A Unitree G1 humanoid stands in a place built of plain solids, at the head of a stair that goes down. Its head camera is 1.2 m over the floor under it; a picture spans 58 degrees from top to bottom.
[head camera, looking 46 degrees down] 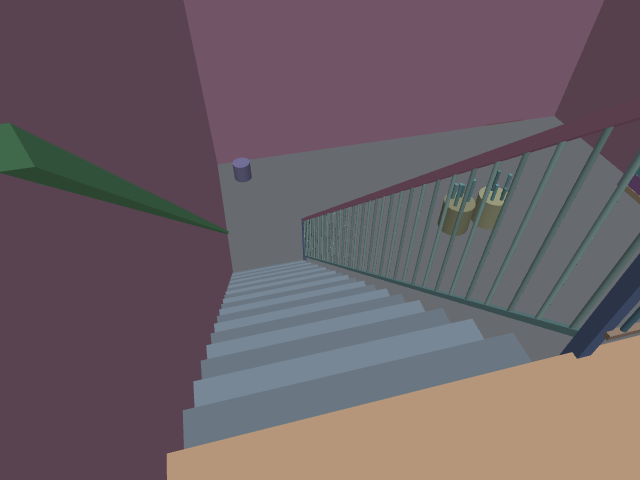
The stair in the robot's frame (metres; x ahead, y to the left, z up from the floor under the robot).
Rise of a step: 0.21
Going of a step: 0.21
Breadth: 1.21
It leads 14 degrees to the left of straight ahead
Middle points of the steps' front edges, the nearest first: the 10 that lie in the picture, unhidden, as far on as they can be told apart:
0.53 -0.19 0.00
0.73 -0.14 -0.21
0.94 -0.09 -0.42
1.14 -0.04 -0.62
1.34 0.01 -0.83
1.54 0.06 -1.04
1.74 0.11 -1.25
1.94 0.16 -1.46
2.15 0.21 -1.66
2.35 0.27 -1.87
